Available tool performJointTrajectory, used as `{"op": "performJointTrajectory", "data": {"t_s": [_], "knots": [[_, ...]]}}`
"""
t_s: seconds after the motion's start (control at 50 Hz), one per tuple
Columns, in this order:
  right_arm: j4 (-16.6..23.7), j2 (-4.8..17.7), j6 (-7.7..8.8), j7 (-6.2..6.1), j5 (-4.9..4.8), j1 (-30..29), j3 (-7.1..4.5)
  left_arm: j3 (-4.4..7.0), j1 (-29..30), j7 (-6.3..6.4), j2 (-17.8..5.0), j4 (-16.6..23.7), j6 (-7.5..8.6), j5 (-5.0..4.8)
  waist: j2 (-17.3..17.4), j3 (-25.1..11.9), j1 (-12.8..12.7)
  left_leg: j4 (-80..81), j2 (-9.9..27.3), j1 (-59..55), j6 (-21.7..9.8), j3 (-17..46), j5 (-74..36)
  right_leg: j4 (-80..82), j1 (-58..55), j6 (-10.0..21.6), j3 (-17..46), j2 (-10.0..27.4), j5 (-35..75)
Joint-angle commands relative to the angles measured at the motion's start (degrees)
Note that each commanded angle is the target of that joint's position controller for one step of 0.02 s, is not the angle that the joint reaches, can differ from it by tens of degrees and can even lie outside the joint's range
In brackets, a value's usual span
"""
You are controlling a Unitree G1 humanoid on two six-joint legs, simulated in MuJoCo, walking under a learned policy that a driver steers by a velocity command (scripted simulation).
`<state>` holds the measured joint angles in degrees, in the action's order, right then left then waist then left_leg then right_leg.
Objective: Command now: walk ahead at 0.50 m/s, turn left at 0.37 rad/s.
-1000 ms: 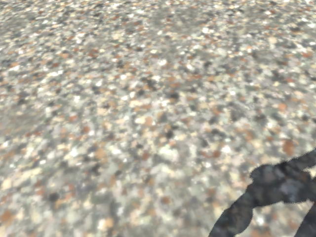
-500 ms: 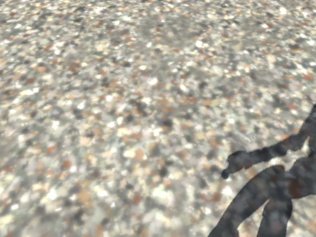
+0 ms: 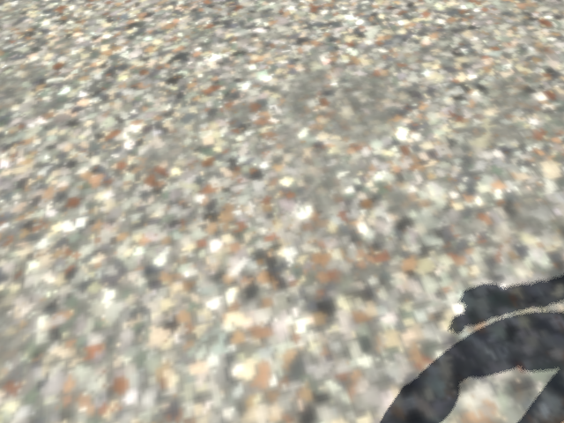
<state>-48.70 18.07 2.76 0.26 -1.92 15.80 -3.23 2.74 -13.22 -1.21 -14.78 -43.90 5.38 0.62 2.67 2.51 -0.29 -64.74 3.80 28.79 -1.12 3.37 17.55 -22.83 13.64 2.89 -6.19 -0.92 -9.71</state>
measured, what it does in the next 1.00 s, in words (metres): walks ahead, turning left: left foot, then right foot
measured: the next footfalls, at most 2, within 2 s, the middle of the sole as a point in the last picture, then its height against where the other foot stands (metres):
left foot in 0.36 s outside the picture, level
right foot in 0.84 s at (281, 340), level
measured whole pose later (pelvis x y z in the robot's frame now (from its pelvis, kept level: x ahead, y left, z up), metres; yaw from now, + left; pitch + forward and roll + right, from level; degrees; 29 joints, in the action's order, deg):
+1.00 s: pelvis +0.56 +0.11 -0.01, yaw +29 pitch +1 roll -1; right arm -43.1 16.4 2.7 -0.5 -0.9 17.3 -3.1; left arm 3.1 -12.6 -1.8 -15.3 -44.5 6.1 0.4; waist 2.0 1.2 -0.2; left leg -66.6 -0.8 23.7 -2.0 4.5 21.2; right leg -25.8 17.5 2.6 -0.9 -3.0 -9.6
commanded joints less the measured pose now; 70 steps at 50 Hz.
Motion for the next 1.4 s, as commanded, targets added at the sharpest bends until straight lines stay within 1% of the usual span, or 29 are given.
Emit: {"op": "performJointTrajectory", "data": {"t_s": [0.02, 0.14, 0.24, 0.3, 0.34, 0.36, 0.38, 0.4, 0.42, 0.44, 0.46, 0.48, 0.56, 0.66, 0.76, 0.82, 0.84, 0.86, 0.88, 0.9, 0.92, 0.96, 1.0, 1.14, 1.28, 1.32, 1.36, 1.38, 1.4], "knots": [[3.1, 2.5, -0.93, -0.36, 0.09, 1.8, -1.15, 1.95, 1.2, 0.28, -6.7, 1.8, 1.83, 0.36, -7.4, -1.5, 0.9, 0.6, 3.7, 7.0, 1.0, 3.3, -6.0, 15.3, -5.1, 7.8, 10.6, 15.6, 9.1], [6.5, 0.6, -0.44, 1.07, 0.74, -7.2, -0.56, 2.70, -0.4, 1.64, -8.9, -0.5, 1.16, 0.14, -5.4, 1.4, -1.6, 19.6, 2.9, 8.7, 1.3, -0.2, -21.0, 16.9, -8.3, 6.4, -0.4, 14.0, 13.9], [11.0, 0.1, -0.41, 2.73, 0.71, -15.2, -0.08, 3.59, -4.9, 2.03, -10.8, -3.1, -0.79, -1.13, -4.3, 3.9, -4.3, 27.7, 1.9, 11.9, -1.0, -4.0, -18.0, 13.9, -18.1, 5.9, -3.6, 17.2, 19.1], [12.5, 1.9, -0.72, 3.40, 0.64, -13.8, -1.03, 4.20, -3.7, 2.44, -12.8, -3.1, -2.15, -1.77, -6.5, 1.0, -1.6, 28.7, -1.9, 6.1, -3.9, -8.1, -10.2, 5.7, -21.8, 4.2, -5.8, 17.8, 40.6], [10.8, 5.5, -1.13, 3.11, 0.37, -3.8, -3.16, 4.48, -2.2, 2.84, -13.9, -2.6, -3.12, -2.11, -7.5, -5.3, 4.6, 29.7, -6.4, -7.7, -6.9, -10.6, -6.7, -9.6, -19.8, 2.5, -7.2, 16.4, 52.9], [8.3, 8.9, -1.43, 2.21, 0.30, 5.8, -5.16, 4.03, -1.6, 3.03, -13.2, -2.2, -3.09, -2.10, -5.5, -10.1, 9.7, 33.7, -7.5, -23.3, -9.3, -8.2, -9.8, -23.4, -11.4, 0.3, -8.1, 14.0, 45.6], [7.3, 15.4, -1.83, 0.96, 0.13, 9.8, -6.79, 2.06, -5.6, 2.60, -6.8, 0.1, -2.16, 0.21, 8.0, -15.0, 7.0, 34.3, 6.1, -43.9, -16.6, 15.5, -8.3, -44.4, 12.0, -3.3, -7.4, 7.0, 4.5], [9.6, 15.6, -0.80, 1.33, 0.35, 8.2, -6.05, 0.70, -5.4, 1.81, -4.6, 1.9, 0.23, -0.30, 9.4, -23.4, 4.9, 45.0, 15.4, -52.9, -25.2, 44.4, 2.1, -57.0, 26.1, -4.4, 6.2, -2.5, -25.8], [9.5, 10.8, 0.02, 1.70, 0.79, 7.5, -4.63, 1.87, 2.1, 0.98, -9.4, 3.4, 1.98, -2.69, 3.1, -18.7, 7.9, 48.7, 14.5, -50.3, -21.6, 39.5, 2.0, -58.0, 32.3, -3.0, 11.9, 1.1, -21.9], [9.4, 9.0, 0.65, 1.72, 0.83, 5.0, -4.10, 1.73, 4.3, 0.81, -9.4, 4.4, 2.91, -3.36, 1.2, -11.8, 6.3, 48.8, 12.5, -42.6, -19.3, 31.4, -1.5, -53.9, 33.0, -1.8, 11.3, 3.5, -16.7], [9.9, 7.1, 0.89, 1.69, 0.66, 0.9, -3.53, 1.83, 4.1, 1.27, -9.1, 3.6, 3.15, -2.05, -2.8, -7.3, 3.3, 48.9, 9.7, -34.0, -17.2, 24.9, -7.6, -48.5, 29.9, -1.9, 11.0, 5.9, -12.8], [10.8, 5.3, 1.00, 1.42, 1.03, -2.0, -2.93, 2.35, 3.1, 1.55, -9.8, 3.1, 2.74, -0.78, -1.9, -5.6, 1.3, 49.8, 7.8, -27.8, -16.2, 20.6, -13.3, -44.3, 25.7, -2.5, 11.2, 7.4, -10.1], [11.5, 6.7, 1.22, 0.15, 1.25, -2.2, -3.16, 2.14, 2.7, 1.55, -7.6, 3.6, 0.44, 0.32, -0.8, -4.0, -0.7, 52.4, 4.6, -17.9, -16.3, 14.0, -24.1, -35.4, 20.7, -6.0, 9.4, 7.2, -4.1], [10.2, 7.9, 0.41, -1.19, 0.76, 1.7, -3.50, 0.89, 13.4, 1.05, -4.9, 6.8, 0.60, -0.20, 1.6, -1.9, 3.5, 51.4, 0.4, -14.2, -12.0, 10.2, -16.8, -13.7, 17.1, -7.5, 8.6, 3.2, 13.0], [7.9, 6.6, 0.01, -1.47, 0.64, 5.8, -3.05, 1.32, 16.3, -0.54, -7.0, 7.8, 1.84, -0.90, 2.9, -1.8, 4.9, 46.5, 4.6, -21.5, -10.7, 15.4, -12.7, -6.1, 15.4, -5.1, 10.1, 2.6, 14.4], [7.5, 6.7, -0.40, -1.44, 1.01, 4.8, -3.10, 2.23, 10.9, -0.58, -8.8, 6.7, 2.46, -0.71, 4.9, -2.4, 1.4, 40.7, 5.6, -24.9, -9.2, 17.0, -22.2, -3.5, 9.5, -1.6, 8.1, 1.6, 7.6], [7.8, 5.2, -0.42, -1.23, 1.24, 4.5, -2.52, 3.13, 5.1, -0.26, -10.4, 5.1, 2.71, -0.25, 3.8, -6.3, -1.4, 33.2, 2.5, -24.1, -7.8, 14.9, -28.0, -2.6, 0.6, 0.4, 8.0, 2.0, 8.2], [8.8, 3.0, -0.42, -1.17, 2.07, 4.9, -1.45, 3.76, -3.6, 0.04, -13.2, 4.2, 2.78, 0.49, -1.5, -14.9, -4.9, 18.0, -1.0, -17.3, -5.7, 11.2, -20.4, -4.4, -14.1, 4.1, 17.0, 10.4, 8.0], [8.9, -0.8, 0.29, -1.10, 0.35, 13.9, -0.40, 5.21, -9.6, -0.43, -17.8, 1.4, 2.07, 0.51, -20.5, -21.2, -1.9, -1.8, -10.2, 4.0, -0.9, 5.1, 8.0, 1.0, -32.8, 14.0, 43.7, 21.8, -4.9], [8.0, 3.8, 0.69, -1.18, -0.15, 12.5, -0.86, 3.89, -10.0, -0.92, -12.3, 1.2, 1.96, -1.40, -16.6, -18.3, -3.5, -8.7, -7.9, 12.6, -0.8, 8.6, 15.0, 6.1, -32.7, 13.6, 52.1, 23.1, -19.2], [9.1, 6.9, 0.83, -1.08, -0.28, 5.4, -1.69, 2.94, -6.7, -0.72, -9.1, 1.7, 1.69, -1.54, -10.5, -10.1, -4.7, -10.5, -5.5, 15.3, -1.0, 8.1, 10.2, 7.0, -25.9, 11.3, 43.9, 21.1, -19.8], [11.0, 5.8, 1.29, -0.98, 1.33, -1.6, -1.56, 2.05, -1.5, -0.51, -7.5, 2.2, 0.95, -0.36, -5.0, -2.8, -2.7, -5.2, -1.2, 13.4, -0.9, 4.2, 3.2, 9.0, -13.3, 9.9, 32.4, 16.7, -7.4], [10.7, 4.0, 1.30, -0.54, 1.34, -0.4, -1.51, 1.39, -0.7, -0.29, -6.0, 1.9, 1.15, 0.05, -7.9, -2.9, -0.6, -0.1, 1.1, 8.5, -0.6, 3.1, 0.2, 10.9, -8.9, 9.2, 26.4, 13.5, 1.0], [13.0, -0.1, 1.48, 0.07, 1.65, -9.4, 0.21, 2.26, -4.1, 0.58, -10.2, -0.8, 0.55, -1.38, -6.9, -1.3, -2.7, 22.3, 1.8, 7.5, 1.7, -1.0, -13.7, 15.1, -6.9, 9.4, 15.3, 11.7, 11.0], [15.8, 1.2, 2.32, 1.70, 0.76, -18.3, 0.05, 2.43, -9.6, 0.91, -11.5, -4.4, -1.16, -2.13, -7.3, 0.9, -4.5, 34.4, -0.9, 3.9, -0.2, -2.1, -16.7, 11.7, -12.9, 7.3, 13.8, 14.7, 13.6], [15.2, 2.8, 2.54, 1.88, 0.93, -15.4, -0.63, 2.75, -8.8, 1.22, -12.6, -4.7, -1.78, -2.16, -7.9, -0.8, -1.9, 36.5, -2.2, -1.6, -1.9, -3.3, -13.5, 7.3, -14.9, 6.1, 13.2, 15.2, 22.2], [11.0, 7.2, 2.43, 1.14, 1.49, -1.1, -2.91, 2.01, -7.7, 1.52, -11.0, -4.2, -2.10, -1.76, -6.1, -10.1, 5.3, 37.6, -2.2, -23.4, -5.3, -3.5, -14.8, -10.2, -9.0, 3.1, 8.8, 10.5, 30.7], [9.7, 11.7, 2.06, 0.50, 2.48, 8.2, -3.94, 0.52, -8.8, 1.65, -7.0, -2.2, -1.72, -0.31, 2.7, -18.9, 7.6, 36.7, 10.6, -41.5, -10.2, 13.0, -13.7, -29.8, 5.8, 0.3, 5.6, 5.6, 12.5], [9.0, 13.1, 1.81, 0.91, 2.22, 9.2, -4.02, -0.74, -14.3, 1.36, -3.0, -2.2, -0.59, -1.07, 15.5, -23.8, 4.8, 44.2, 19.4, -51.4, -17.0, 35.9, -2.6, -44.0, 22.7, -1.5, 9.3, -2.1, -23.7]]}}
